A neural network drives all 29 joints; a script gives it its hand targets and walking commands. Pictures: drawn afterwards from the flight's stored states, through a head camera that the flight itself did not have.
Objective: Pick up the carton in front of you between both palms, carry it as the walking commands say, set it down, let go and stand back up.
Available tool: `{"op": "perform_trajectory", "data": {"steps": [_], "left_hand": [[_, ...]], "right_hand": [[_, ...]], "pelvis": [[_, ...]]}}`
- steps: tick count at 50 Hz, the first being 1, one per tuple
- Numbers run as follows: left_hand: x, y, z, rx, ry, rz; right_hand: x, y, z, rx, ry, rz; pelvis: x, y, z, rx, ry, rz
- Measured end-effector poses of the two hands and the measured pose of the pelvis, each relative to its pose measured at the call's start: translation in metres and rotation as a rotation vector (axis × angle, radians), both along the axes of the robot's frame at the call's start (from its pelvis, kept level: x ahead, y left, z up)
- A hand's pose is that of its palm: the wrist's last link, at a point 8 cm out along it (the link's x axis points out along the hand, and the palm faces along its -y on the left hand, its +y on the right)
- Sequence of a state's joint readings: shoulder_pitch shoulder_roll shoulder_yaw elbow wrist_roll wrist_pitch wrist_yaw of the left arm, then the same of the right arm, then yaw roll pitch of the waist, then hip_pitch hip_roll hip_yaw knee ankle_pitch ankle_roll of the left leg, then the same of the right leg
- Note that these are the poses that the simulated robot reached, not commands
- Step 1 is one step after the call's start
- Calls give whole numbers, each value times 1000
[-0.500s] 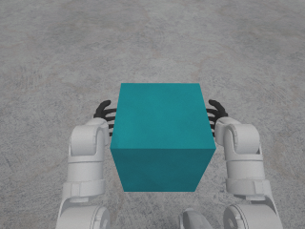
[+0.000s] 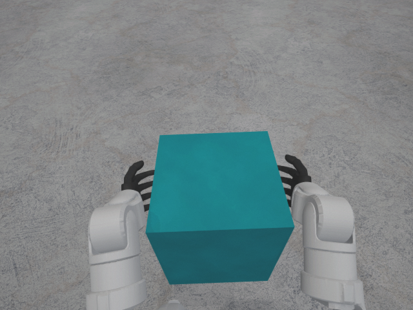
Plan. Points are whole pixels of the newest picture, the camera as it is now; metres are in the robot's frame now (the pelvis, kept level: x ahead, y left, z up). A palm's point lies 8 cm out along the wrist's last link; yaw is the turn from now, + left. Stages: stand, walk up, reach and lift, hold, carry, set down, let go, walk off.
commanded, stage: carry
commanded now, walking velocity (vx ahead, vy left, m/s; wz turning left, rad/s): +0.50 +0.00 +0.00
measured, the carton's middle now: (216, 211) +0.32 +0.01 +0.01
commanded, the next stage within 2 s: none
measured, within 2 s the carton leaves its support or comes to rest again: neither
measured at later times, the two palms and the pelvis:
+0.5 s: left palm (146, 104) +0.58 +0.18 +0.08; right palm (266, 105) +0.55 -0.11 +0.08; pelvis +0.31 +0.06 +0.00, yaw -4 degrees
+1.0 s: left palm (176, 47) +0.88 +0.13 +0.07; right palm (267, 46) +0.88 -0.17 +0.06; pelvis +0.62 -0.02 +0.00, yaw +0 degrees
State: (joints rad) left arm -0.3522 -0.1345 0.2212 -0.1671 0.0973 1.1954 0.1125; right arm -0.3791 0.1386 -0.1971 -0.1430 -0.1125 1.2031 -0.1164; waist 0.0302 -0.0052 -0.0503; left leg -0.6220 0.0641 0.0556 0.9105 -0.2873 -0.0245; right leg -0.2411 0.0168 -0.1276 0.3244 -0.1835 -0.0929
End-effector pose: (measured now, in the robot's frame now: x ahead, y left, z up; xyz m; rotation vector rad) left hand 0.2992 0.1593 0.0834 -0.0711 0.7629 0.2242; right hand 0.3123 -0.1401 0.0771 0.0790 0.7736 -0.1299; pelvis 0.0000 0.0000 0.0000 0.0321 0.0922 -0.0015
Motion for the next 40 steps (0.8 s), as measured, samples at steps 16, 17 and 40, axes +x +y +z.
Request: {"op": "perform_trajectory", "data": {"steps": [16, 17, 40], "left_hand": [[189, 26, -21, -13, -48, -119], [198, 27, -22, -15, -27, -125], [481, -18, -15, 36, -73, -106]], "right_hand": [[161, 26, -9, -76, -48, -60], [168, 26, -11, -76, -27, -68], [459, -19, -16, -30, -74, -46]], "pelvis": [[219, 47, -24, -12, -36, -63], [228, 50, -21, -18, -35, -67], [514, 1, -31, -55, -36, -17]]}}
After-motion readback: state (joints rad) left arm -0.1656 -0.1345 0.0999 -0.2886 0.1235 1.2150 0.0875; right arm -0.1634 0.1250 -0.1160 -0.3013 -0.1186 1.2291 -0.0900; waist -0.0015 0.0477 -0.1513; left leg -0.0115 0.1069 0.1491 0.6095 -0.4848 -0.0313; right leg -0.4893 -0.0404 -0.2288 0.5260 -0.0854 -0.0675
